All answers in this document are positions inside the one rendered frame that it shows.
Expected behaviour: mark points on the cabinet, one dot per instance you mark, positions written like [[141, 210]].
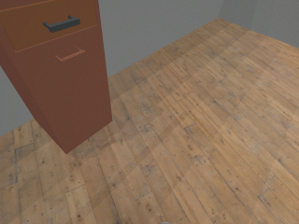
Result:
[[70, 102]]

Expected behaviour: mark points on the handle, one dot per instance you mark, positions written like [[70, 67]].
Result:
[[73, 57], [58, 26]]

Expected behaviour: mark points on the drawer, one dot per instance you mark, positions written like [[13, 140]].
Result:
[[24, 27]]

